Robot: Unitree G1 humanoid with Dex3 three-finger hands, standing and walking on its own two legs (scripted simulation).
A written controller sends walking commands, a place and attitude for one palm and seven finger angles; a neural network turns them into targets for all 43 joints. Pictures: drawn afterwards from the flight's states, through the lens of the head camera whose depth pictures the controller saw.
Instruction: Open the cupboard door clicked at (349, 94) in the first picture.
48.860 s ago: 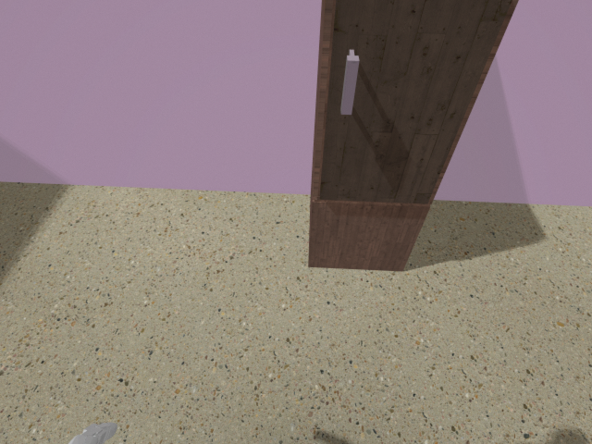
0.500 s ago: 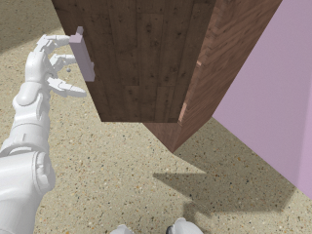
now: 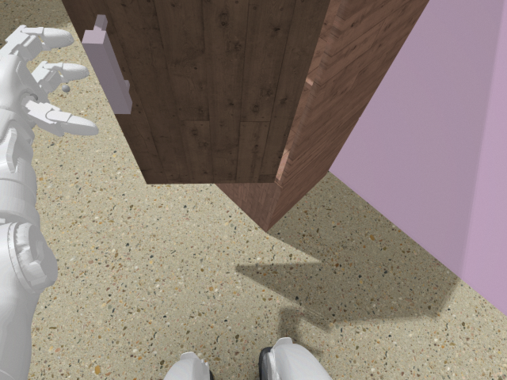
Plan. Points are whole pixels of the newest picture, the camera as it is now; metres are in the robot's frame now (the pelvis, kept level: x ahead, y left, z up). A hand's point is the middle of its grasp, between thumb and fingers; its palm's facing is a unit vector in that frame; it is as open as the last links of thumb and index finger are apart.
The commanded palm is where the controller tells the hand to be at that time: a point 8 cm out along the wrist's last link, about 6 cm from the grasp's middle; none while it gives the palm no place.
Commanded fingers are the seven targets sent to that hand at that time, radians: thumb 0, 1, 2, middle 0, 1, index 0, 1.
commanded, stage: move the hooked fingers beside the handle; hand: left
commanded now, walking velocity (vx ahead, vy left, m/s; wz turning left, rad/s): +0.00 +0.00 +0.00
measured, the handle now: (112, 67) +0.56 +0.16 +0.11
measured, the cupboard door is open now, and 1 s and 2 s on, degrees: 48 48 48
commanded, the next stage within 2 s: slide the fingers in behind the handle in 0.72 s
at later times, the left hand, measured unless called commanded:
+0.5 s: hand (55, 95) +0.50 +0.23 +0.12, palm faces -0.05 -1.00 +0.00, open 14.0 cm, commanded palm +0.49 +0.27 +0.11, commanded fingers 0.00 -0.50 0.30 -0.30 -1.20 -0.30 -1.20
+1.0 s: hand (68, 92) +0.51 +0.21 +0.12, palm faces -0.05 -1.00 -0.01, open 14.0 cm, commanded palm +0.49 +0.26 +0.11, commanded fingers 0.00 -0.50 0.30 -0.30 -1.20 -0.30 -1.20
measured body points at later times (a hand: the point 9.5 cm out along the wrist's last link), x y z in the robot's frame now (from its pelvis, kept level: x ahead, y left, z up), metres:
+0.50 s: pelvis +0.01 +0.01 +0.00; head +0.12 +0.03 +0.44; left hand +0.50 +0.28 +0.12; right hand +0.02 -0.26 -0.10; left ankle -0.01 +0.09 -0.69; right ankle +0.02 -0.12 -0.69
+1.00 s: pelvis +0.00 +0.00 +0.00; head +0.12 +0.02 +0.44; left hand +0.51 +0.27 +0.12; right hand +0.00 -0.27 -0.11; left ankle -0.01 +0.09 -0.69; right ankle +0.02 -0.12 -0.69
